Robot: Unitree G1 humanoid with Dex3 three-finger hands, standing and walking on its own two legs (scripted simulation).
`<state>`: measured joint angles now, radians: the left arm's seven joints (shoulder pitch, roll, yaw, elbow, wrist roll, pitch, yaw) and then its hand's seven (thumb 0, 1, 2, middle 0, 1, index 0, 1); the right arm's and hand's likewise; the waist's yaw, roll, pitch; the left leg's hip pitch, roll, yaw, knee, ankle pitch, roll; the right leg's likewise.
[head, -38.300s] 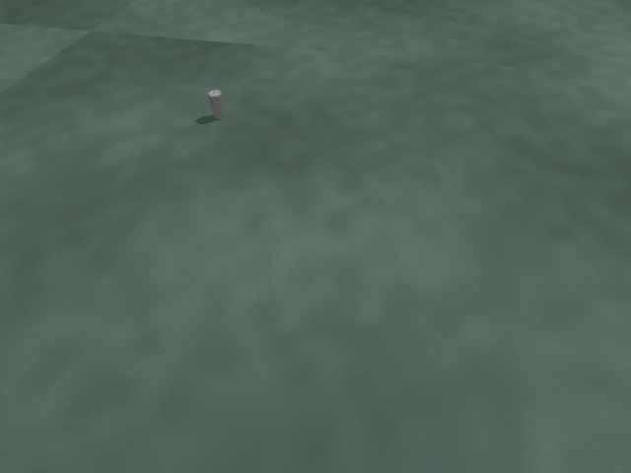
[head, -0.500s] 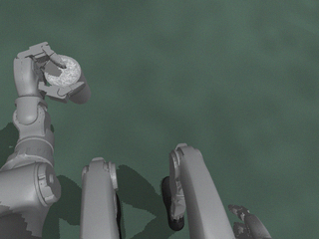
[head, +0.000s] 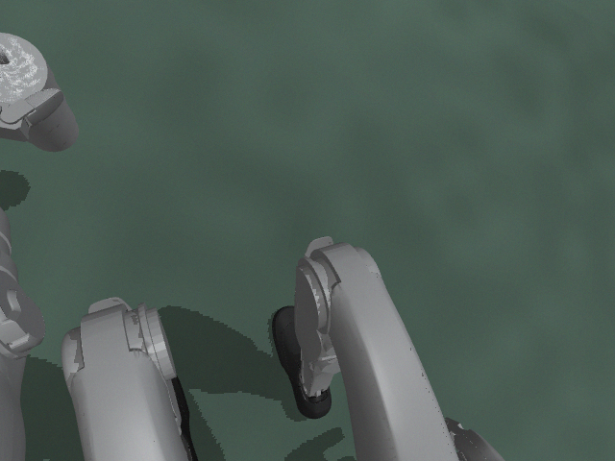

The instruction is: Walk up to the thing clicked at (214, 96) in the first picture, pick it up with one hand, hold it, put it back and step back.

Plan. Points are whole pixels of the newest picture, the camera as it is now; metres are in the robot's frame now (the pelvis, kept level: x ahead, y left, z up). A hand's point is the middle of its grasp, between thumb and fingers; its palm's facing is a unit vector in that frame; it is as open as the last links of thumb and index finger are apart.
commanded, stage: crouch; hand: left
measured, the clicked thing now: (31, 104) +0.57 +0.20 -0.12
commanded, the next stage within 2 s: lower in 0.36 s
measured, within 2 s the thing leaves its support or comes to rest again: rests again in 1.92 s
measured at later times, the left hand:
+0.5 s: hand (17, 93) +0.57 +0.21 -0.10, palm faces +0.11 -0.99 -0.01, open 7.1 cm
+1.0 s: hand (40, 111) +0.58 +0.20 -0.16, palm faces +0.18 -0.98 -0.01, open 7.3 cm
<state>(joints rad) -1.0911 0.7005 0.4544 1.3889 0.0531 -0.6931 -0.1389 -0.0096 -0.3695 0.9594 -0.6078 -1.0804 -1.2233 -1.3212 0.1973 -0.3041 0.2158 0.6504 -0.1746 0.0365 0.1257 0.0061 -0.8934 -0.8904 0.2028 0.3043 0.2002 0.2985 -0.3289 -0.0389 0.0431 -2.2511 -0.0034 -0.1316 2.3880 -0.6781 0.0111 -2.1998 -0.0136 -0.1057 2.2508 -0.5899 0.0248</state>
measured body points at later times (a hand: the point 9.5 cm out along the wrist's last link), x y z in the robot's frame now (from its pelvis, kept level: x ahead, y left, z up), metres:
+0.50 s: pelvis +0.00 +0.00 -0.02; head +0.27 +0.10 +0.33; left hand +0.56 +0.26 -0.10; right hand +0.03 -0.27 -0.08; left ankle +0.08 +0.12 -0.31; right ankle +0.13 -0.12 -0.31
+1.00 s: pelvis +0.00 +0.01 -0.03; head +0.29 +0.12 +0.29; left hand +0.56 +0.26 -0.16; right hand +0.02 -0.25 -0.08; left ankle +0.08 +0.12 -0.31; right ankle +0.13 -0.12 -0.31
